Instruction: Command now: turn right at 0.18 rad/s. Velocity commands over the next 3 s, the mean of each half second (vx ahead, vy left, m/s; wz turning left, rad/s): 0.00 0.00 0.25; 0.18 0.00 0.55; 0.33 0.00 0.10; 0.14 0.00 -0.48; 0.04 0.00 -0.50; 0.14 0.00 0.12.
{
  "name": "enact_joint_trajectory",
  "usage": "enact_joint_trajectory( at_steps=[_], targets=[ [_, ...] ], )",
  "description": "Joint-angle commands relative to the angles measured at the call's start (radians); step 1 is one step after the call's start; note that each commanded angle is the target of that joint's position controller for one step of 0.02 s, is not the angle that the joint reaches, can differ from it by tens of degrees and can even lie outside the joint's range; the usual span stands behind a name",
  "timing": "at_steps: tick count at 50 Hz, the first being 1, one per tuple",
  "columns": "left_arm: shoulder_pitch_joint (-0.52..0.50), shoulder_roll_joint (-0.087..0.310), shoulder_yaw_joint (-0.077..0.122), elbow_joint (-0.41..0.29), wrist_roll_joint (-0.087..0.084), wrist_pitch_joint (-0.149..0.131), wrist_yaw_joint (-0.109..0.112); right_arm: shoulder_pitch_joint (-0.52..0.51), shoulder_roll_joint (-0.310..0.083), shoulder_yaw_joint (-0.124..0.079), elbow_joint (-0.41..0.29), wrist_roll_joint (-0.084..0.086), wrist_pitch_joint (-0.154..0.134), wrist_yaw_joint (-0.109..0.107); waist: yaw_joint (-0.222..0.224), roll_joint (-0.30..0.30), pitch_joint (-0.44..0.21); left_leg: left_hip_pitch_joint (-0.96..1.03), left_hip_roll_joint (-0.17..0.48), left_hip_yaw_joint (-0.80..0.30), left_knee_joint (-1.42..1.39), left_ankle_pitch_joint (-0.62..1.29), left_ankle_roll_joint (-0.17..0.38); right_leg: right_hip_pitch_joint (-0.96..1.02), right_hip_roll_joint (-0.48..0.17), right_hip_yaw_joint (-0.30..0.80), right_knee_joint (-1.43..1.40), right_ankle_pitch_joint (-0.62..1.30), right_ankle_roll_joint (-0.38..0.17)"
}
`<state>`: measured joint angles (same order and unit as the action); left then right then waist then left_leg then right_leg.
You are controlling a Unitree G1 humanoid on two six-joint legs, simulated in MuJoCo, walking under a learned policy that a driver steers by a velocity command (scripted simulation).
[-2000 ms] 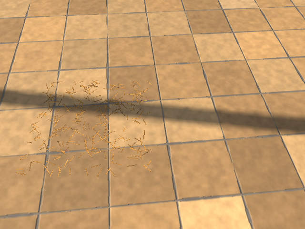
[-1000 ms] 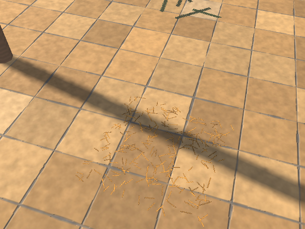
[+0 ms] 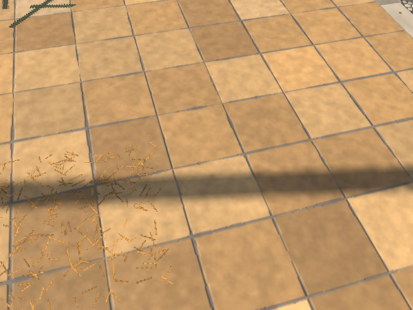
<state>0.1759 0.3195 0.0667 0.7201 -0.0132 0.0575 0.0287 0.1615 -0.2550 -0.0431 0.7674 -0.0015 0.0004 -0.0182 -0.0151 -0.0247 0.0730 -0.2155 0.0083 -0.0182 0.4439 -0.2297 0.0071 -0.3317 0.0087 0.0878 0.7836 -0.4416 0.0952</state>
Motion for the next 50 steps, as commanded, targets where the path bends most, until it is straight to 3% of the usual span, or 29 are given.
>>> enact_joint_trajectory(
  at_steps=[1, 2, 3, 4, 5, 6, 7, 8, 9, 11, 12, 14, 16, 18, 21, 23, 24, 25, 26, 27, 29, 32, 34, 35, 37, 46, 48, 50],
  targets=[
    [0.01, 0.067, 0.012, -0.053, 0.0, -0.019, -0.006, -0.027, -0.197, -0.042, -0.047, 0.013, -0.002, 0.001, 0.005, 0.204, -0.125, 0.09, 0.204, -0.173, -0.065, 0.402, 0.204, 0.102, 0.011, -0.079, -0.266, 0.129, -0.018],
    [0.044, 0.052, 0.009, -0.031, 0.007, -0.021, -0.008, -0.02, -0.169, -0.03, -0.035, 0.02, -0.004, 0.005, 0.026, 0.184, -0.118, 0.041, 0.185, -0.167, -0.052, 0.377, 0.175, 0.202, 0.013, -0.08, -0.436, 0.258, -0.043],
    [0.05, 0.074, 0.01, -0.029, 0.017, -0.021, -0.005, 0.026, -0.138, -0.015, -0.015, 0.017, -0.016, 0.012, 0.022, 0.138, -0.124, -0.036, 0.163, -0.162, -0.053, 0.306, 0.113, 0.325, -0.027, -0.02, -0.498, 0.382, -0.074],
    [0.081, 0.145, 0.022, -0.034, 0.026, -0.019, 0.007, 0.046, -0.111, -0.002, -0.016, -0.014, -0.032, 0.024, 0.004, -0.002, -0.17, -0.115, 0.101, -0.102, 0.034, 0.155, 0.041, 0.444, -0.167, 0.112, -0.446, 0.636, -0.113],
    [0.025, 0.145, 0.018, -0.02, 0.039, -0.019, 0.002, 0.063, -0.076, 0.006, -0.02, -0.007, -0.037, 0.025, -0.045, -0.161, -0.169, -0.055, 0.046, -0.037, -0.008, -0.073, -0.01, 0.279, -0.226, 0.118, -0.405, 0.553, -0.206],
    [-0.031, 0.089, 0.008, -0.045, 0.037, -0.028, -0.007, 0.002, -0.135, -0.003, -0.017, -0.011, -0.031, 0.021, -0.012, -0.099, -0.129, -0.015, 0.042, -0.031, 0.009, -0.035, -0.042, 0.222, -0.183, 0.094, -0.425, 0.398, -0.218],
    [-0.022, 0.106, 0.015, -0.038, 0.039, -0.034, -0.007, -0.048, -0.167, -0.014, -0.031, -0.001, -0.027, 0.018, 0.012, -0.1, -0.092, -0.069, 0.017, -0.023, 0.048, 0.012, -0.045, 0.226, -0.151, 0.079, -0.431, 0.312, -0.197],
    [-0.003, 0.139, 0.026, -0.03, 0.038, -0.038, -0.002, -0.053, -0.171, -0.018, -0.032, 0.008, -0.02, 0.01, 0.021, -0.11, -0.079, -0.1, 0.009, -0.016, 0.085, 0.037, -0.043, 0.227, -0.149, 0.079, -0.438, 0.285, -0.189],
    [0.006, 0.148, 0.03, -0.025, 0.03, -0.043, 0.002, -0.039, -0.177, -0.021, -0.036, 0.012, -0.01, 0.004, 0.024, -0.131, -0.055, -0.135, 0.009, -0.018, 0.116, 0.036, -0.042, 0.218, -0.178, 0.094, -0.445, 0.31, -0.2],
    [0.034, 0.141, 0.033, -0.021, 0.026, -0.043, 0.015, -0.022, -0.167, -0.026, -0.041, 0.02, 0.0, 0.002, 0.03, -0.164, -0.043, -0.187, 0.002, 0.002, 0.231, -0.09, -0.039, 0.207, -0.248, 0.122, -0.444, 0.425, -0.247],
    [0.025, 0.135, 0.033, -0.031, 0.028, -0.043, 0.021, -0.015, -0.162, -0.03, -0.044, 0.021, 0.005, 0.004, 0.039, -0.189, -0.049, -0.23, 0.004, 0.007, 0.359, -0.249, -0.04, 0.212, -0.302, 0.153, -0.449, 0.499, -0.292],
    [0.01, 0.124, 0.031, -0.042, 0.031, -0.048, 0.027, -0.01, -0.161, -0.044, -0.051, 0.029, 0.018, 0.011, 0.04, -0.134, -0.044, -0.324, 0.034, -0.027, 0.593, -0.404, -0.05, 0.226, -0.38, 0.17, -0.455, 0.661, -0.361],
    [-0.05, 0.127, 0.036, -0.046, 0.016, -0.053, 0.025, 0.009, -0.136, -0.039, -0.05, 0.026, 0.033, 0.014, 0.015, -0.089, -0.043, -0.319, 0.062, -0.018, 0.549, -0.332, -0.063, 0.228, -0.345, 0.082, -0.446, 0.673, -0.335],
    [-0.09, 0.135, 0.041, -0.051, 0.012, -0.046, 0.021, 0.008, -0.125, -0.032, -0.059, 0.023, 0.038, 0.026, 0.015, -0.094, -0.071, -0.235, 0.062, 0.026, 0.447, -0.248, -0.07, 0.215, -0.31, 0.002, -0.425, 0.7, -0.31],
    [-0.081, 0.151, 0.048, -0.039, -0.001, -0.035, 0.018, 0.025, -0.148, -0.04, -0.082, 0.029, 0.039, 0.049, 0.015, -0.108, -0.12, -0.133, 0.031, 0.083, 0.264, -0.137, -0.049, 0.241, -0.307, -0.048, -0.354, 0.698, -0.281],
    [-0.06, 0.132, 0.044, -0.02, -0.018, -0.036, 0.015, 0.103, -0.168, -0.056, -0.068, 0.022, 0.039, 0.049, -0.022, -0.059, -0.142, 0.028, -0.02, 0.1, 0.051, 0.059, 0.001, 0.17, -0.261, -0.117, -0.212, 0.544, -0.203],
    [0.001, 0.092, 0.034, -0.009, 0.008, -0.041, 0.008, 0.124, -0.252, -0.083, -0.078, 0.019, 0.036, 0.033, -0.008, 0.14, -0.144, 0.165, 0.075, -0.086, -0.028, 0.382, 0.058, 0.009, -0.177, -0.204, 0.004, 0.274, -0.112],
    [-0.061, 0.034, 0.01, -0.075, 0.054, -0.045, 0.008, 0.129, -0.381, -0.102, -0.118, -0.002, 0.023, 0.026, -0.005, 0.377, -0.147, 0.224, 0.365, -0.538, -0.083, 0.692, 0.282, -0.271, 0.004, -0.179, 0.268, -0.272, -0.022],
    [-0.121, 0.084, 0.024, -0.08, 0.029, -0.047, 0.014, 0.159, -0.327, -0.086, -0.123, -0.033, -0.002, 0.037, -0.067, 0.21, -0.228, 0.208, 0.396, -0.574, -0.117, 0.566, 0.373, -0.279, 0.006, -0.016, 0.429, -0.302, -0.031],
    [-0.125, 0.104, 0.032, -0.079, 0.006, -0.044, 0.016, 0.111, -0.299, -0.076, -0.125, -0.026, -0.022, 0.039, -0.036, 0.163, -0.169, 0.171, 0.351, -0.482, -0.121, 0.464, 0.337, -0.307, -0.017, 0.001, 0.463, -0.218, -0.049],
    [-0.105, 0.127, 0.045, -0.049, 0.015, -0.039, 0.029, 0.022, -0.246, -0.064, -0.134, 0.013, -0.024, 0.023, -0.001, 0.099, -0.108, 0.133, 0.256, -0.369, -0.116, 0.318, 0.234, -0.316, -0.055, 0.012, 0.39, -0.048, -0.055],
    [-0.066, 0.104, 0.045, -0.036, 0.012, -0.044, 0.022, 0.019, -0.225, -0.052, -0.151, 0.01, -0.013, 0.003, 0.018, 0.127, -0.143, 0.114, 0.194, -0.306, -0.126, 0.372, 0.217, -0.235, -0.023, 0.003, 0.366, 0.074, -0.03],
    [-0.065, 0.094, 0.042, -0.038, 0.009, -0.051, 0.014, 0.055, -0.218, -0.052, -0.149, 0.02, -0.012, -0.005, 0.006, 0.124, -0.159, 0.149, 0.167, -0.323, -0.17, 0.09, 0.221, -0.25, -0.022, -0.001, 0.261, 0.129, -0.022],
    [-0.088, 0.092, 0.041, -0.045, 0.008, -0.057, 0.009, 0.07, -0.218, -0.053, -0.147, 0.024, -0.012, -0.008, -0.008, 0.134, -0.137, 0.155, 0.165, -0.357, -0.204, -0.094, 0.223, -0.271, -0.022, 0.0, 0.197, 0.146, -0.019],
    [-0.131, 0.094, 0.041, -0.059, 0.005, -0.075, 0.001, 0.084, -0.226, -0.054, -0.144, 0.019, -0.014, -0.012, -0.024, 0.166, -0.084, 0.153, 0.172, -0.42, -0.248, -0.248, 0.229, -0.297, -0.02, 0.007, 0.083, 0.163, -0.013],
    [-0.172, 0.086, 0.03, -0.072, -0.01, -0.164, -0.04, 0.113, -0.249, -0.063, -0.143, 0.023, -0.021, -0.003, -0.049, 0.166, -0.056, 0.062, 0.137, -0.497, -0.207, -0.25, 0.233, -0.125, 0.017, 0.006, -0.231, 0.181, -0.041],
    [-0.141, 0.096, 0.034, -0.066, -0.016, -0.176, -0.043, 0.104, -0.238, -0.059, -0.147, 0.024, -0.018, 0.001, -0.027, 0.167, -0.06, 0.018, 0.122, -0.522, -0.184, -0.244, 0.219, -0.025, 0.024, -0.001, -0.288, 0.203, -0.057],
    [-0.054, 0.097, 0.039, -0.038, -0.015, -0.186, -0.04, 0.081, -0.203, -0.047, -0.153, 0.024, -0.015, 0.002, 0.03, 0.152, -0.074, -0.058, 0.081, -0.499, -0.116, -0.253, 0.181, 0.145, 0.015, -0.028, -0.388, 0.295, -0.082]
  ],
)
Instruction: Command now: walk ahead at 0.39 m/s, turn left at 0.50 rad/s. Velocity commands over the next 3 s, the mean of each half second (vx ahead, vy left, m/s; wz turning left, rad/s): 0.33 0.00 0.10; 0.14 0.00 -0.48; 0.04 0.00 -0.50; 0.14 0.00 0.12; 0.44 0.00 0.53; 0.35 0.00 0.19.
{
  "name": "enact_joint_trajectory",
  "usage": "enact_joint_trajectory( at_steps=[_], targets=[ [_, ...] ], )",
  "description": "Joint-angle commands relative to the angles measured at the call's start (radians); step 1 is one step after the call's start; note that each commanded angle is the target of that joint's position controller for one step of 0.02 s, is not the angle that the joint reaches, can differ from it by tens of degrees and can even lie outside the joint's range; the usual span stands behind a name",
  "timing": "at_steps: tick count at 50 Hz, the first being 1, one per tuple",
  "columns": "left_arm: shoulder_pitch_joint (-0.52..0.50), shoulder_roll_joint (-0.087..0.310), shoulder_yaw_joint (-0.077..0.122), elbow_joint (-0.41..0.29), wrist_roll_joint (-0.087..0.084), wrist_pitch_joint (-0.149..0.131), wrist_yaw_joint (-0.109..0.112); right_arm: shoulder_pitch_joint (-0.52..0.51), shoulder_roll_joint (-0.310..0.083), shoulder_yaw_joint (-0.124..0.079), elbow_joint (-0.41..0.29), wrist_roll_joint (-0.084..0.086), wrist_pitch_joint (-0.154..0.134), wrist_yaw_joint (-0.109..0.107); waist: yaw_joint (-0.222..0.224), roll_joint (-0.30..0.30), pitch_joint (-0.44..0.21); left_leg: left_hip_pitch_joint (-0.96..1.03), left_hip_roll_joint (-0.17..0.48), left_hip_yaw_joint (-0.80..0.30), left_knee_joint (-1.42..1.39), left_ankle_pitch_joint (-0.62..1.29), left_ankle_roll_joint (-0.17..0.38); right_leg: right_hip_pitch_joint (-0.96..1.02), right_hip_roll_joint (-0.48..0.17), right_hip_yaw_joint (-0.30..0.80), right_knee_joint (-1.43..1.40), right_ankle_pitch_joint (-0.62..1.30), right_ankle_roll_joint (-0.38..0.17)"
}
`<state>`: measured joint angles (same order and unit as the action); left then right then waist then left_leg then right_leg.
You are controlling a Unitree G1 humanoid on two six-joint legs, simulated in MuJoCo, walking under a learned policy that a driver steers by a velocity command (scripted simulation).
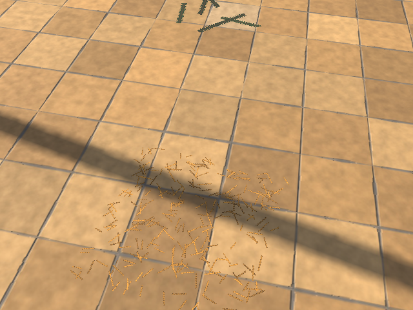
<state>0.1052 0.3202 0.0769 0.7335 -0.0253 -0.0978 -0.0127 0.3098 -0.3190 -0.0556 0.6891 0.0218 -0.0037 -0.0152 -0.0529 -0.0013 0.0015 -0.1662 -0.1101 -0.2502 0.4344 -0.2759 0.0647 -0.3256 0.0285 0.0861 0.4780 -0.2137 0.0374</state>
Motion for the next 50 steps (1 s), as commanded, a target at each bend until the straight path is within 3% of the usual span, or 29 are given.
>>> enact_joint_trajectory(
  at_steps=[1, 2, 3, 4, 5, 8, 12, 15, 17, 20, 21, 22, 23, 24, 25, 27, 29, 31, 33, 36, 39, 42, 43, 44, 45, 46, 47, 49, 50],
  targets=[
    [0.084, 0.11, 0.034, -0.033, 0.005, -0.033, 0.006, -0.058, -0.093, -0.02, -0.072, -0.005, -0.015, -0.001, 0.096, 0.108, -0.033, -0.176, 0.165, -0.224, -0.025, -0.214, 0.089, 0.269, -0.053, -0.001, -0.096, 0.064, -0.047],
    [0.2, 0.143, 0.039, -0.015, 0.023, -0.035, 0.012, -0.042, -0.012, 0.006, -0.072, -0.015, -0.02, 0.002, 0.131, -0.017, -0.102, -0.286, 0.086, -0.105, 0.228, -0.294, 0.031, 0.432, -0.212, 0.176, -0.14, -0.068, -0.104],
    [0.276, 0.241, 0.057, 0.009, 0.05, -0.028, 0.006, -0.039, -0.006, 0.009, -0.123, 0.006, -0.034, -0.002, 0.114, -0.206, -0.085, -0.517, -0.016, 0.033, 0.469, -0.369, -0.008, 0.491, -0.383, 0.558, -0.26, -0.381, -0.246],
    [0.244, 0.207, 0.055, 0.015, 0.032, -0.026, -0.003, -0.037, -0.094, -0.011, -0.112, 0.02, -0.042, -0.005, 0.101, -0.19, 0.017, -0.642, 0.065, 0.053, 0.609, -0.329, -0.025, 0.427, -0.434, 0.653, -0.295, -0.548, -0.297],
    [0.215, 0.138, 0.035, 0.004, 0.016, -0.024, -0.001, -0.061, -0.134, -0.023, -0.095, 0.015, -0.045, -0.003, 0.105, -0.151, 0.083, -0.677, 0.096, 0.056, 0.658, -0.236, -0.03, 0.393, -0.383, 0.552, -0.293, -0.504, -0.276],
    [0.193, 0.089, 0.011, 0.002, 0.024, -0.014, 0.008, -0.104, -0.098, -0.019, -0.088, -0.008, -0.062, 0.016, 0.094, -0.113, 0.082, -0.651, 0.149, 0.104, 0.636, -0.052, -0.044, 0.349, -0.276, 0.318, -0.306, -0.209, -0.223],
    [0.213, 0.103, 0.006, 0.017, 0.017, -0.008, 0.014, -0.192, -0.031, 0.007, -0.124, -0.019, -0.075, 0.03, 0.109, -0.108, 0.082, -0.582, 0.176, 0.209, 0.465, 0.081, -0.087, 0.275, -0.224, 0.145, -0.337, 0.138, -0.237],
    [0.253, 0.124, 0.006, 0.045, 0.01, 0.017, 0.02, -0.274, 0.013, 0.024, -0.152, -0.026, -0.092, 0.041, 0.127, -0.112, 0.061, -0.389, 0.125, 0.268, 0.232, 0.183, -0.105, 0.2, -0.172, 0.045, -0.273, 0.481, -0.207],
    [0.297, 0.149, 0.012, 0.064, 0.006, 0.032, 0.022, -0.278, -0.015, 0.011, -0.152, -0.017, -0.096, 0.05, 0.121, -0.129, 0.028, -0.29, 0.089, 0.255, 0.164, 0.262, -0.098, 0.209, -0.193, 0.066, -0.234, 0.524, -0.193],
    [0.244, 0.153, 0.015, 0.047, -0.007, 0.038, 0.029, -0.182, -0.079, -0.02, -0.123, -0.022, -0.095, 0.043, 0.03, -0.125, -0.022, -0.112, 0.081, 0.216, 0.034, 0.337, -0.042, 0.231, -0.196, 0.105, -0.111, 0.576, -0.136],
    [0.236, 0.144, 0.012, 0.037, -0.006, 0.035, 0.028, -0.115, -0.111, -0.035, -0.105, -0.032, -0.094, 0.033, -0.011, -0.108, -0.067, 0.021, 0.099, 0.218, -0.014, 0.434, -0.014, 0.198, -0.156, 0.088, -0.009, 0.587, -0.104],
    [0.234, 0.099, -0.002, 0.003, 0.015, 0.03, 0.027, -0.013, -0.173, -0.05, -0.098, -0.052, -0.091, 0.018, -0.047, -0.028, -0.189, 0.26, 0.238, 0.12, 0.051, 0.724, 0.034, 0.072, -0.095, 0.064, 0.192, 0.358, -0.062],
    [0.405, -0.014, -0.038, 0.008, 0.032, 0.034, 0.028, 0.022, -0.222, -0.053, -0.107, -0.076, -0.068, 0.008, 0.009, 0.258, -0.372, 0.538, 0.557, -0.16, 0.122, 1.077, 0.201, -0.173, 0.022, 0.004, 0.556, -0.401, 0.005],
    [0.46, 0.072, -0.021, 0.035, 0.005, 0.045, 0.031, 0.026, -0.166, -0.044, -0.114, -0.057, -0.047, 0.015, -0.011, 0.259, -0.478, 0.487, 0.585, -0.252, 0.066, 0.926, 0.254, -0.187, 0.017, 0.072, 0.728, -0.523, 0.02],
    [0.385, 0.129, 0.002, 0.026, -0.015, 0.062, 0.037, -0.033, -0.118, -0.031, -0.117, -0.041, -0.035, 0.017, -0.006, 0.178, -0.338, 0.377, 0.518, -0.141, 0.02, 0.766, 0.22, -0.259, -0.021, 0.047, 0.794, -0.462, 0.03],
    [0.31, 0.107, 0.006, 0.014, -0.002, 0.101, 0.056, -0.153, -0.053, -0.009, -0.105, -0.024, -0.03, 0.018, 0.039, 0.117, -0.157, 0.156, 0.425, 0.013, -0.052, 0.588, 0.173, -0.275, -0.077, 0.001, 0.755, -0.36, 0.054],
    [0.328, 0.073, 0.005, 0.002, 0.004, 0.139, 0.064, -0.227, -0.065, -0.017, -0.09, -0.046, -0.034, 0.021, 0.09, 0.15, -0.087, -0.054, 0.381, 0.115, -0.137, 0.473, 0.168, -0.147, -0.088, -0.037, 0.705, -0.285, 0.069],
    [0.304, 0.054, 0.005, -0.027, 0.01, 0.15, 0.066, -0.256, -0.072, -0.024, -0.078, -0.052, -0.041, 0.015, 0.097, 0.15, -0.067, -0.104, 0.389, 0.165, -0.174, 0.425, 0.187, -0.117, -0.095, -0.054, 0.622, -0.244, 0.069],
    [0.248, 0.047, 0.0, -0.063, 0.019, 0.152, 0.056, -0.263, -0.09, -0.033, -0.063, -0.044, -0.04, 0.005, 0.087, 0.133, -0.073, -0.095, 0.407, 0.192, -0.184, 0.39, 0.195, -0.099, -0.117, -0.055, 0.52, -0.181, 0.053],
    [0.199, 0.057, -0.001, -0.095, 0.016, 0.148, 0.029, -0.26, -0.134, -0.05, -0.046, -0.022, -0.037, 0.004, 0.072, 0.132, -0.078, -0.115, 0.425, 0.196, -0.251, 0.041, 0.182, -0.043, -0.128, -0.084, 0.393, -0.111, 0.004],
    [0.171, 0.087, 0.008, -0.11, 0.011, 0.141, 0.009, -0.247, -0.167, -0.062, -0.027, 0.001, -0.04, 0.015, 0.072, 0.117, -0.046, -0.099, 0.442, 0.187, -0.272, -0.154, 0.152, -0.01, -0.116, -0.119, 0.287, -0.141, -0.048],
    [0.19, 0.081, 0.016, -0.095, 0.02, 0.139, 0.007, -0.257, -0.139, -0.054, -0.011, 0.007, -0.025, 0.022, 0.101, 0.05, -0.02, -0.108, 0.391, 0.286, -0.129, -0.082, 0.091, 0.11, -0.062, -0.176, 0.072, -0.067, -0.091],
    [0.24, 0.108, 0.03, -0.083, 0.02, 0.139, 0.014, -0.238, -0.099, -0.044, 0.0, 0.002, -0.018, 0.023, 0.111, 0.005, -0.021, -0.145, 0.338, 0.345, 0.01, -0.066, 0.038, 0.183, -0.052, -0.137, -0.01, -0.037, -0.12],
    [0.288, 0.206, 0.055, -0.094, 0.014, 0.135, 0.031, -0.223, -0.035, -0.025, -0.013, -0.03, -0.014, 0.027, 0.099, -0.245, -0.032, -0.324, 0.222, 0.46, 0.354, -0.218, -0.067, 0.298, -0.262, 0.175, -0.117, 0.209, -0.201],
    [0.265, 0.299, 0.067, -0.138, 0.031, 0.117, 0.027, -0.274, -0.053, -0.028, -0.064, -0.046, -0.016, 0.017, 0.101, -0.316, 0.003, -0.558, 0.078, 0.35, 0.565, -0.412, -0.114, 0.279, -0.413, 0.506, -0.194, 0.166, -0.389],
    [0.253, 0.242, 0.055, -0.147, 0.04, 0.094, 0.017, -0.294, -0.106, -0.042, -0.062, -0.029, -0.019, 0.015, 0.121, -0.21, -0.013, -0.584, 0.113, 0.231, 0.679, -0.376, -0.11, 0.273, -0.4, 0.465, -0.214, 0.182, -0.407],
    [0.213, 0.208, 0.043, -0.148, 0.033, 0.08, 0.016, -0.271, -0.122, -0.049, -0.056, -0.014, -0.02, 0.018, 0.087, -0.192, -0.001, -0.591, 0.138, 0.207, 0.679, -0.279, -0.099, 0.273, -0.354, 0.369, -0.197, 0.207, -0.355],
    [0.137, 0.171, 0.032, -0.167, 0.012, 0.085, 0.027, -0.257, -0.129, -0.056, -0.03, -0.033, -0.02, 0.009, 0.061, -0.121, -0.015, -0.565, 0.156, 0.203, 0.631, -0.141, -0.107, 0.273, -0.285, 0.263, -0.171, 0.308, -0.278],
    [0.126, 0.162, 0.024, -0.178, 0.018, 0.089, 0.036, -0.252, -0.115, -0.053, -0.022, -0.037, -0.02, 0.009, 0.051, -0.119, -0.038, -0.514, 0.143, 0.21, 0.634, -0.087, -0.118, 0.255, -0.263, 0.224, -0.159, 0.437, -0.27]
  ],
)
Over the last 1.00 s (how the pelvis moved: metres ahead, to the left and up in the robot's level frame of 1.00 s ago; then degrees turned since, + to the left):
0.07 0.03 0.00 30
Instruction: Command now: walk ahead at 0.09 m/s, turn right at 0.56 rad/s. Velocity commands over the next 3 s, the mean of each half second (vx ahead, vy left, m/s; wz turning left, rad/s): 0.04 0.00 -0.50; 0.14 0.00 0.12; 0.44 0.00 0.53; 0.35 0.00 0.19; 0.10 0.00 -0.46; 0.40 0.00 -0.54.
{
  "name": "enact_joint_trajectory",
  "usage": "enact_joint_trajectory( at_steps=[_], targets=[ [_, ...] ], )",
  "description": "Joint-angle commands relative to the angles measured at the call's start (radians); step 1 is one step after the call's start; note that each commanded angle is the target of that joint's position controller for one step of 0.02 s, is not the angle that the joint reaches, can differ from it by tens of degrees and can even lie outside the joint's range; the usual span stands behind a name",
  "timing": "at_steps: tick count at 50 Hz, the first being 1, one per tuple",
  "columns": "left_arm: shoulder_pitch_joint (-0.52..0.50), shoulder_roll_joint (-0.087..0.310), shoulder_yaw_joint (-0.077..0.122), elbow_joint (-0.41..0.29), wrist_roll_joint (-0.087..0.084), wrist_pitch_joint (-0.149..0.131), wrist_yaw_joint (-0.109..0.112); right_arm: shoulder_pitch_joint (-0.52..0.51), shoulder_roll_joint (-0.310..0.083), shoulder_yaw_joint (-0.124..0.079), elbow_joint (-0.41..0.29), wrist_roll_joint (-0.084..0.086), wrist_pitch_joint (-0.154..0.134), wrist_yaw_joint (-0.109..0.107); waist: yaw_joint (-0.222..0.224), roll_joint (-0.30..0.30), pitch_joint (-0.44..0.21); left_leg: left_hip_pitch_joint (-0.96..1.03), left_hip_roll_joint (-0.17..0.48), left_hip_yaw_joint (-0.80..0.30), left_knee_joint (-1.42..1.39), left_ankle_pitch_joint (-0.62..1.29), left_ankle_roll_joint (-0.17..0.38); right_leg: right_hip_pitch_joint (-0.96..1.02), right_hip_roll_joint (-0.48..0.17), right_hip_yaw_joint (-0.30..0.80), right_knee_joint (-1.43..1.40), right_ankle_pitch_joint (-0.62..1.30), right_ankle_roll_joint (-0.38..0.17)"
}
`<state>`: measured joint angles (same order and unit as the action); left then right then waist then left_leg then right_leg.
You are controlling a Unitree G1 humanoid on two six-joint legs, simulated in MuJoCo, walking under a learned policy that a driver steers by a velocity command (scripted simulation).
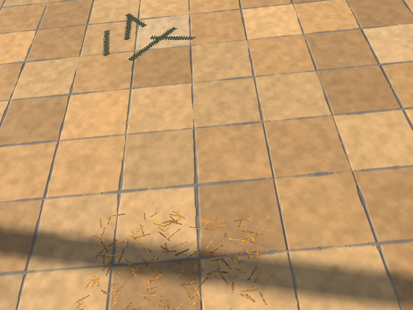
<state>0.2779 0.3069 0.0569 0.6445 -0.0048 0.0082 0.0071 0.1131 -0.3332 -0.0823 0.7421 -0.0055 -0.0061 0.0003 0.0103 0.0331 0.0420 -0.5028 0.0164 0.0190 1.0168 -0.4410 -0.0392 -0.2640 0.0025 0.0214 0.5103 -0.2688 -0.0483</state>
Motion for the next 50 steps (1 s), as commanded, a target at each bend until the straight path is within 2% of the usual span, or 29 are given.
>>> enact_joint_trajectory(
  at_steps=[1, 5, 10, 12, 14, 15, 16, 17, 18, 19, 20, 21, 23, 27, 29, 31, 32, 33, 34, 35, 36, 37, 39, 40, 41, 43, 44, 47, 50],
  targets=[
    [-0.049, 0.176, 0.043, -0.094, 0.004, -0.014, 0.024, -0.043, -0.085, -0.022, -0.07, -0.007, -0.017, -0.006, -0.02, -0.141, -0.104, -0.141, 0.003, -0.055, 0.03, 0.118, -0.024, 0.194, -0.224, 0.261, -0.178, 0.573, -0.181],
    [-0.028, 0.196, 0.053, -0.094, -0.007, 0.005, 0.039, -0.081, -0.044, -0.005, -0.072, 0.004, -0.013, -0.004, 0.004, -0.151, -0.118, -0.066, -0.03, -0.061, -0.18, 0.179, -0.049, 0.202, -0.19, 0.242, -0.138, 0.567, -0.169],
    [-0.045, 0.209, 0.06, -0.102, -0.01, 0.025, 0.033, -0.102, -0.065, -0.008, -0.079, 0.014, -0.016, 0.01, 0.018, -0.189, -0.108, 0.047, -0.06, -0.079, -0.34, 0.16, -0.042, 0.149, -0.191, 0.336, -0.085, 0.537, -0.167],
    [-0.072, 0.202, 0.058, -0.11, -0.015, 0.028, 0.03, -0.087, -0.078, -0.015, -0.08, 0.017, -0.024, 0.015, 0.007, -0.201, -0.108, 0.097, -0.067, -0.085, -0.431, 0.166, -0.027, 0.154, -0.176, 0.392, -0.055, 0.495, -0.148],
    [-0.122, 0.187, 0.052, -0.124, -0.024, 0.028, 0.033, -0.033, -0.086, -0.024, -0.067, 0.01, -0.036, 0.016, -0.038, -0.196, -0.111, 0.225, -0.056, -0.073, -0.638, 0.347, 0.005, 0.124, -0.125, 0.413, 0.002, 0.402, -0.096],
    [-0.106, 0.15, 0.043, -0.13, -0.015, 0.023, 0.034, 0.001, -0.127, -0.035, -0.067, -0.003, -0.039, 0.01, -0.034, -0.134, -0.15, 0.361, 0.054, -0.148, -0.661, 0.5, 0.046, 0.054, -0.076, 0.385, 0.08, 0.262, -0.051],
    [-0.034, 0.081, 0.021, -0.133, 0.018, 0.019, 0.031, 0.012, -0.194, -0.043, -0.078, -0.02, -0.034, 0.001, 0.013, 0.116, -0.196, 0.507, 0.268, -0.345, -0.633, 0.852, 0.148, -0.095, 0.051, 0.239, 0.298, -0.171, 0.014],
    [0.005, 0.133, 0.036, -0.139, 0.007, 0.017, 0.035, 0.04, -0.185, -0.04, -0.052, -0.032, -0.03, 0.007, 0.025, 0.253, -0.179, 0.499, 0.406, -0.568, -0.66, 0.916, 0.327, -0.255, 0.118, 0.16, 0.493, -0.488, 0.071],
    [0.034, 0.205, 0.059, -0.102, 0.004, 0.017, 0.038, 0.022, -0.136, -0.026, -0.066, -0.014, -0.034, 0.009, 0.015, 0.141, -0.155, 0.477, 0.391, -0.527, -0.666, 0.833, 0.351, -0.277, 0.069, 0.183, 0.648, -0.44, 0.102],
    [0.004, 0.22, 0.069, -0.085, -0.004, 0.023, 0.038, -0.01, -0.095, -0.014, -0.069, -0.007, -0.034, 0.008, 0.015, 0.09, -0.132, 0.456, 0.321, -0.409, -0.648, 0.766, 0.308, -0.291, 0.053, 0.174, 0.698, -0.367, 0.116],
    [-0.006, 0.199, 0.067, -0.071, -0.008, 0.034, 0.04, -0.039, -0.081, -0.007, -0.073, 0.0, -0.031, 0.008, 0.017, 0.072, -0.114, 0.43, 0.264, -0.329, -0.651, 0.705, 0.274, -0.285, 0.047, 0.166, 0.694, -0.324, 0.13],
    [-0.028, 0.18, 0.062, -0.077, -0.006, 0.041, 0.042, -0.052, -0.081, -0.004, -0.068, 0.007, -0.027, 0.005, 0.012, 0.081, -0.1, 0.412, 0.25, -0.299, -0.658, 0.689, 0.27, -0.279, 0.039, 0.163, 0.68, -0.28, 0.141],
    [-0.049, 0.122, 0.041, -0.083, -0.009, 0.042, 0.036, -0.046, -0.083, -0.001, -0.052, 0.002, -0.017, -0.004, 0.007, 0.107, -0.102, 0.387, 0.201, -0.217, -0.676, 0.695, 0.266, -0.216, 0.04, 0.111, 0.586, -0.232, 0.152],
    [-0.099, 0.072, 0.012, -0.091, -0.001, 0.036, 0.028, -0.041, -0.104, -0.003, -0.034, 0.003, -0.003, -0.005, -0.026, 0.149, -0.134, 0.403, 0.203, -0.174, -0.666, 0.707, 0.271, -0.078, -0.004, 0.036, 0.279, -0.201, 0.145],
    [-0.092, 0.087, 0.015, -0.078, -0.005, 0.036, 0.025, -0.02, -0.123, -0.005, -0.021, 0.01, 0.004, -0.003, -0.036, 0.154, -0.137, 0.4, 0.215, -0.192, -0.657, 0.669, 0.272, -0.019, -0.003, 0.012, 0.156, -0.136, 0.135],
    [-0.041, 0.082, 0.016, -0.045, -0.002, 0.035, 0.019, -0.032, -0.116, 0.003, -0.012, 0.023, 0.008, -0.001, -0.001, 0.131, -0.122, 0.35, 0.197, -0.179, -0.631, 0.58, 0.24, 0.096, 0.012, -0.02, -0.074, 0.039, 0.102],
    [-0.043, 0.079, 0.013, -0.039, 0.008, 0.034, 0.019, 0.004, -0.078, 0.019, 0.007, 0.025, 0.002, 0.002, 0.0, 0.103, -0.111, 0.284, 0.17, -0.177, -0.631, 0.491, 0.189, 0.195, 0.0, 0.011, -0.194, 0.132, 0.073],
    [-0.041, 0.12, 0.017, -0.047, 0.02, 0.035, 0.026, 0.035, -0.039, 0.037, 0.014, 0.005, -0.012, 0.013, -0.018, 0.012, -0.133, 0.194, 0.132, -0.151, -0.601, 0.37, 0.111, 0.316, -0.104, 0.123, -0.183, 0.297, 0.037],
    [-0.09, 0.16, 0.021, -0.051, 0.036, 0.036, 0.027, 0.08, -0.001, 0.047, 0.023, -0.009, -0.022, 0.019, -0.078, -0.165, -0.128, 0.213, 0.041, -0.057, -0.593, 0.173, 0.041, 0.214, -0.188, 0.178, -0.143, 0.262, -0.03],
    [-0.122, 0.097, 0.008, -0.055, 0.042, 0.025, 0.016, 0.032, -0.032, 0.045, 0.027, -0.01, -0.019, 0.016, -0.049, -0.161, -0.11, 0.303, 0.043, -0.052, -0.595, 0.174, 0.007, 0.097, -0.175, 0.157, -0.157, 0.09, -0.053],
    [-0.117, 0.088, 0.007, -0.052, 0.044, 0.016, 0.011, -0.008, -0.058, 0.039, 0.025, -0.003, -0.014, 0.013, -0.02, -0.153, -0.084, 0.275, 0.008, -0.029, -0.553, 0.182, -0.004, 0.098, -0.127, 0.129, -0.18, -0.117, -0.035],
    [-0.095, 0.125, 0.019, -0.044, 0.044, 0.012, 0.014, -0.023, -0.064, 0.035, 0.027, 0.011, -0.011, 0.006, 0.005, -0.182, -0.053, 0.211, -0.027, 0.007, -0.479, 0.122, 0.0, 0.1, -0.124, 0.144, -0.216, -0.277, -0.032],
    [-0.003, 0.189, 0.042, -0.024, 0.021, 0.0, 0.027, -0.055, -0.093, 0.022, 0.0, 0.03, -0.012, -0.001, 0.059, -0.265, 0.043, 0.009, -0.029, 0.019, -0.274, -0.008, 0.023, 0.108, -0.263, 0.31, -0.319, -0.465, -0.11],
    [0.054, 0.182, 0.043, -0.007, 0.019, -0.014, 0.033, -0.092, -0.104, 0.013, -0.023, 0.041, -0.016, 0.003, 0.086, -0.264, 0.09, -0.119, 0.009, -0.036, -0.127, -0.088, 0.042, 0.137, -0.333, 0.385, -0.357, -0.449, -0.154],
    [0.069, 0.155, 0.038, 0.003, 0.015, -0.031, 0.039, -0.074, -0.097, 0.005, -0.024, 0.051, -0.019, 0.007, 0.075, -0.241, 0.108, -0.224, 0.036, -0.087, -0.025, -0.097, 0.057, 0.193, -0.368, 0.408, -0.364, -0.398, -0.177],
    [0.032, 0.11, 0.03, -0.001, -0.001, -0.055, 0.044, -0.032, -0.07, 0.002, -0.01, 0.05, -0.025, 0.017, 0.048, -0.183, 0.092, -0.292, 0.069, -0.122, -0.012, -0.018, 0.064, 0.284, -0.352, 0.324, -0.374, -0.28, -0.159],
    [0.011, 0.106, 0.032, -0.004, 0.001, -0.062, 0.043, -0.036, -0.058, 0.005, -0.008, 0.043, -0.028, 0.023, 0.045, -0.155, 0.079, -0.273, 0.074, -0.102, -0.042, 0.031, 0.057, 0.294, -0.331, 0.261, -0.381, -0.194, -0.146],
    [-0.037, 0.129, 0.047, -0.01, 0.009, -0.071, 0.03, -0.036, -0.018, 0.022, -0.012, 0.034, -0.028, 0.047, 0.035, -0.126, 0.032, -0.115, 0.08, -0.025, -0.176, 0.149, 0.029, 0.229, -0.271, 0.074, -0.371, -0.005, -0.119],
    [-0.016, 0.165, 0.065, 0.009, -0.01, -0.074, 0.012, -0.047, -0.024, 0.031, -0.036, 0.03, -0.019, 0.059, 0.042, -0.133, 0.024, 0.011, 0.061, 0.024, -0.288, 0.164, 0.029, 0.168, -0.272, -0.003, -0.347, -0.009, -0.118]
  ],
)
Over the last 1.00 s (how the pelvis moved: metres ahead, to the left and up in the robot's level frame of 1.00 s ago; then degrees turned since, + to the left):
0.28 -0.01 0.00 -18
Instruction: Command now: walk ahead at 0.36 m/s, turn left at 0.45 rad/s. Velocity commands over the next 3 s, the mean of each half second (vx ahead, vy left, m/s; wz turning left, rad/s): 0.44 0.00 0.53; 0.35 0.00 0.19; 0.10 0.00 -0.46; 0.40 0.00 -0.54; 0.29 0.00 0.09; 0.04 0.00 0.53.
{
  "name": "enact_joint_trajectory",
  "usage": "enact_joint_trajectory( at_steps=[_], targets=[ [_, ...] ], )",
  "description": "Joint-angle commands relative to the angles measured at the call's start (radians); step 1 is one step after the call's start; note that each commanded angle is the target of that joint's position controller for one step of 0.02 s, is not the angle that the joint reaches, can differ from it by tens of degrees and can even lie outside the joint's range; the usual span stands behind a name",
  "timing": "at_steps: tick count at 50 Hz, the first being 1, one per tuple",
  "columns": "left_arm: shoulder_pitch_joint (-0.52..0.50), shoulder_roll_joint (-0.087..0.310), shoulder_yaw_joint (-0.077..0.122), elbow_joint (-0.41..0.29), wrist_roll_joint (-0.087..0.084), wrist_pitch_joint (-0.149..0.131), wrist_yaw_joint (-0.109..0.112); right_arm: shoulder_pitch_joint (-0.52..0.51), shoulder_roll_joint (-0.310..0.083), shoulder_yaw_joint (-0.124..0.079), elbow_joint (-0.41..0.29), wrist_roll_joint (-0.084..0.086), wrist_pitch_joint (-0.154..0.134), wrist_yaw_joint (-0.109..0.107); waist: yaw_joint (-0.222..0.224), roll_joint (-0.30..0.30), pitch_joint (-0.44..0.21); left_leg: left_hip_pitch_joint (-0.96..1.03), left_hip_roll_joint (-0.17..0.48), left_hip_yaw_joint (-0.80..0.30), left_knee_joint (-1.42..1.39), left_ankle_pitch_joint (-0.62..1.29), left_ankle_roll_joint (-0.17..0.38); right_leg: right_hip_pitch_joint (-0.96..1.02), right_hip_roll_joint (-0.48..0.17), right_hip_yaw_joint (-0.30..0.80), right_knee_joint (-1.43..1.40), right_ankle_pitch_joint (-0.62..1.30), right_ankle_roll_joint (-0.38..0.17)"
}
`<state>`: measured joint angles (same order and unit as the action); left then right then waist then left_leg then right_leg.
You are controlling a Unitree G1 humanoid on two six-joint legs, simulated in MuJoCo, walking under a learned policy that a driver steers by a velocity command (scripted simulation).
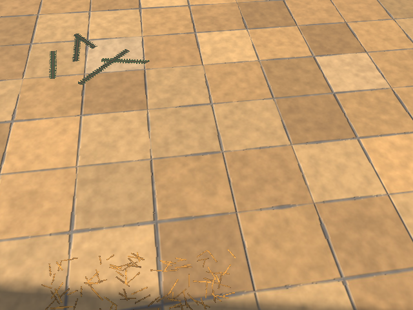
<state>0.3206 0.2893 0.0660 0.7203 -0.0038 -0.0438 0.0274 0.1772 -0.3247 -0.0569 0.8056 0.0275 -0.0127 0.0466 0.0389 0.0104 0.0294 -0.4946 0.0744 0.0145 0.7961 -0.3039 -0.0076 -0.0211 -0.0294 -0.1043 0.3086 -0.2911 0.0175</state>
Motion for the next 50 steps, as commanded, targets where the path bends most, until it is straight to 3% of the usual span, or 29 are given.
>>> enact_joint_trajectory(
  at_steps=[1, 3, 4, 5, 6, 7, 8, 9, 10, 11, 12, 16, 20, 23, 27, 28, 29, 30, 31, 32, 33, 34, 35, 36, 37, 39, 42, 47, 50],
  targets=[
    [-0.052, 0.191, 0.061, -0.06, -0.019, -0.022, -0.013, -0.105, -0.044, 0.004, -0.106, -0.001, -0.01, 0.013, 0.008, -0.111, 0.038, 0.025, -0.003, 0.039, -0.09, 0.029, 0.008, -0.081, -0.254, 0.117, -0.133, -0.011, -0.183],
    [-0.069, 0.196, 0.064, -0.052, -0.03, -0.017, -0.019, -0.045, -0.06, -0.004, -0.098, 0.0, -0.007, 0.011, -0.038, -0.088, 0.039, 0.128, -0.035, 0.084, -0.16, 0.05, 0.045, -0.128, -0.262, 0.076, -0.052, -0.011, -0.161],
    [-0.071, 0.186, 0.059, -0.051, -0.026, -0.016, -0.02, 0.035, -0.088, -0.022, -0.076, 0.0, -0.006, 0.006, -0.081, -0.07, 0.004, 0.258, -0.08, 0.112, -0.18, 0.044, 0.069, -0.18, -0.237, 0.029, 0.072, 0.121, -0.136],
    [-0.053, 0.141, 0.042, -0.051, -0.011, -0.018, -0.021, 0.182, -0.151, -0.058, -0.038, 0.01, -0.005, -0.004, -0.145, -0.006, -0.083, 0.461, -0.111, 0.087, -0.206, 0.04, 0.108, -0.248, -0.18, -0.05, 0.323, 0.275, -0.09],
    [-0.082, 0.068, 0.015, -0.116, 0.016, -0.025, -0.014, 0.314, -0.294, -0.098, -0.026, 0.009, -0.007, -0.024, -0.183, 0.259, -0.136, 0.659, 0.116, -0.376, -0.371, -0.124, 0.25, -0.548, -0.049, -0.114, 0.758, 0.047, 0.016],
    [-0.1, 0.05, 0.001, -0.156, 0.001, -0.052, -0.009, 0.292, -0.315, -0.085, -0.068, -0.004, -0.034, -0.014, -0.155, 0.284, -0.234, 0.745, 0.268, -0.884, -0.598, -0.356, 0.381, -0.751, 0.077, 0.136, 0.957, -0.307, 0.025],
    [-0.141, 0.136, 0.019, -0.155, -0.04, -0.071, -0.02, 0.235, -0.231, -0.061, -0.079, -0.008, -0.054, -0.008, -0.16, 0.157, -0.153, 0.711, 0.291, -0.81, -0.63, -0.382, 0.361, -0.848, 0.01, 0.203, 1.014, -0.238, 0.0],
    [-0.155, 0.156, 0.023, -0.153, -0.045, -0.085, -0.026, 0.2, -0.182, -0.046, -0.085, -0.01, -0.064, -0.007, -0.135, 0.122, -0.081, 0.63, 0.256, -0.687, -0.606, -0.311, 0.327, -0.847, -0.033, 0.192, 0.976, -0.151, -0.034],
    [-0.147, 0.155, 0.026, -0.137, -0.02, -0.091, -0.02, 0.146, -0.151, -0.037, -0.094, -0.009, -0.063, -0.01, -0.1, 0.039, -0.038, 0.543, 0.212, -0.579, -0.584, -0.189, 0.289, -0.804, -0.069, 0.188, 0.905, -0.075, -0.04],
    [-0.138, 0.153, 0.031, -0.126, 0.004, -0.09, -0.018, 0.103, -0.128, -0.028, -0.109, -0.015, -0.061, -0.015, -0.072, 0.044, -0.017, 0.464, 0.166, -0.486, -0.587, -0.071, 0.266, -0.739, -0.092, 0.192, 0.824, -0.008, -0.037],
    [-0.127, 0.147, 0.033, -0.12, 0.011, -0.083, -0.023, 0.081, -0.119, -0.024, -0.124, -0.024, -0.058, -0.02, -0.056, 0.071, -0.012, 0.417, 0.13, -0.431, -0.604, -0.003, 0.256, -0.685, -0.094, 0.189, 0.789, 0.041, -0.029],
    [-0.182, 0.103, 0.023, -0.135, 0.019, -0.061, -0.025, 0.122, -0.137, -0.032, -0.117, -0.014, -0.061, -0.046, -0.056, 0.04, 0.006, 0.375, 0.078, -0.301, -0.618, 0.285, 0.258, -0.68, -0.052, 0.152, 0.609, 0.198, 0.031],
    [-0.339, 0.054, 0.001, -0.172, 0.007, -0.07, -0.038, 0.179, -0.14, -0.038, -0.091, -0.006, -0.051, -0.066, -0.108, 0.076, 0.03, 0.33, 0.033, -0.252, -0.599, 0.289, 0.216, -0.606, 0.005, 0.136, 0.325, 0.375, 0.055],
    [-0.422, 0.062, 0.0, -0.191, -0.005, -0.083, -0.057, 0.232, -0.143, -0.042, -0.07, 0.005, -0.043, -0.073, -0.133, 0.072, 0.039, 0.364, 0.059, -0.306, -0.565, 0.267, 0.211, -0.569, 0.028, 0.151, 0.216, 0.409, 0.042],
    [-0.385, 0.105, 0.018, -0.181, -0.007, -0.096, -0.065, 0.23, -0.146, -0.054, -0.067, 0.003, -0.026, -0.083, -0.093, 0.106, 0.023, 0.465, 0.107, -0.384, -0.465, 0.371, 0.181, -0.496, 0.031, 0.179, 0.16, 0.314, -0.006],
    [-0.33, 0.125, 0.028, -0.168, -0.007, -0.098, -0.06, 0.219, -0.147, -0.056, -0.073, 0.0, -0.022, -0.082, -0.065, 0.122, -0.006, 0.472, 0.099, -0.388, -0.409, 0.487, 0.169, -0.417, 0.042, 0.162, 0.157, 0.261, -0.026],
    [-0.211, 0.153, 0.044, -0.139, -0.005, -0.1, -0.052, 0.203, -0.131, -0.05, -0.079, -0.008, -0.02, -0.076, -0.003, 0.116, -0.089, 0.469, 0.056, -0.35, -0.282, 0.615, 0.145, -0.255, 0.049, 0.13, 0.126, 0.285, -0.058],
    [-0.065, 0.183, 0.053, -0.121, 0.012, -0.1, -0.045, 0.194, -0.091, -0.033, -0.099, -0.02, -0.02, -0.07, 0.067, 0.093, -0.241, 0.363, 0.005, -0.319, -0.065, 0.544, 0.118, 0.023, -0.046, 0.203, 0.175, 0.262, -0.116],
    [0.054, 0.257, 0.069, -0.098, 0.03, -0.094, -0.042, 0.33, 0.013, -0.003, -0.111, -0.026, -0.026, -0.069, 0.029, -0.148, -0.41, 0.046, -0.137, -0.237, 0.297, 0.092, 0.051, 0.402, -0.282, 0.588, 0.179, 0.138, -0.252],
    [0.095, 0.214, 0.062, -0.058, 0.013, -0.091, -0.059, 0.4, -0.016, 0.003, -0.098, 0.01, -0.036, -0.065, 0.014, -0.349, -0.458, -0.158, -0.17, -0.224, 0.496, -0.275, 0.026, 0.473, -0.39, 0.946, 0.018, -0.093, -0.33],
    [0.029, 0.132, 0.04, -0.07, -0.003, -0.086, -0.056, 0.308, -0.109, -0.019, -0.092, 0.023, -0.038, -0.064, 0.032, -0.202, -0.28, -0.234, -0.104, -0.233, 0.561, -0.203, 0.023, 0.338, -0.351, 0.841, -0.02, -0.21, -0.287],
    [-0.031, 0.1, 0.029, -0.072, -0.002, -0.077, -0.051, 0.192, -0.132, -0.022, -0.117, 0.015, -0.039, -0.063, 0.036, -0.096, -0.157, -0.228, -0.064, -0.186, 0.539, -0.122, 0.025, 0.185, -0.303, 0.671, -0.03, -0.145, -0.25],
    [-0.081, 0.09, 0.021, -0.066, 0.01, -0.073, -0.051, 0.115, -0.115, -0.021, -0.138, -0.003, -0.042, -0.063, 0.014, -0.043, -0.057, -0.201, -0.042, -0.168, 0.489, -0.084, 0.021, 0.029, -0.264, 0.557, -0.049, 0.07, -0.244],
    [-0.11, 0.073, 0.014, -0.061, 0.02, -0.075, -0.051, 0.097, -0.105, -0.026, -0.143, -0.015, -0.041, -0.062, -0.015, -0.047, -0.025, -0.154, -0.019, -0.166, 0.432, -0.068, 0.018, -0.057, -0.231, 0.465, -0.055, 0.289, -0.239],
    [-0.121, 0.069, 0.01, -0.053, 0.024, -0.08, -0.052, 0.118, -0.084, -0.023, -0.138, -0.015, -0.036, -0.06, -0.041, -0.07, -0.028, -0.097, -0.012, -0.156, 0.392, -0.075, 0.011, -0.105, -0.212, 0.397, -0.057, 0.473, -0.237],
    [-0.124, 0.073, 0.008, -0.021, 0.014, -0.091, -0.056, 0.142, -0.032, -0.009, -0.132, -0.025, -0.029, -0.06, -0.068, -0.088, -0.044, -0.044, -0.012, -0.114, 0.266, -0.075, -0.011, -0.153, -0.192, 0.304, -0.06, 0.746, -0.253],
    [-0.145, 0.132, 0.019, 0.004, -0.003, -0.073, -0.047, 0.087, 0.01, 0.014, -0.151, -0.046, -0.034, -0.057, -0.067, -0.103, -0.08, 0.057, -0.022, -0.065, 0.017, 0.073, -0.034, -0.194, -0.15, 0.217, -0.06, 0.847, -0.253],
    [-0.075, 0.183, 0.033, 0.045, -0.024, -0.024, -0.029, -0.053, -0.043, -0.001, -0.186, -0.035, -0.036, -0.051, -0.023, -0.104, -0.088, 0.132, -0.083, -0.074, -0.206, 0.241, -0.028, -0.153, -0.141, 0.264, 0.009, 0.64, -0.205],
    [-0.093, 0.154, 0.024, 0.04, -0.03, -0.009, -0.019, -0.009, -0.087, -0.024, -0.176, -0.043, -0.043, -0.059, -0.069, -0.094, -0.091, 0.292, -0.07, -0.08, -0.383, 0.372, 0.022, -0.191, -0.098, 0.316, 0.132, 0.427, -0.136]
  ],
)
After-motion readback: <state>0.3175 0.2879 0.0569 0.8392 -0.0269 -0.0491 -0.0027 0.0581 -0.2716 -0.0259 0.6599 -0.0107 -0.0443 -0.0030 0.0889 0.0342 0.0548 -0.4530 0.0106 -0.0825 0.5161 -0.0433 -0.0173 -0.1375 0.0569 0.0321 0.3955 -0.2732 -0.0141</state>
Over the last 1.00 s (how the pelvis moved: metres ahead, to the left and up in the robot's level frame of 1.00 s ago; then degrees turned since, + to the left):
0.12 0.01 0.00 -7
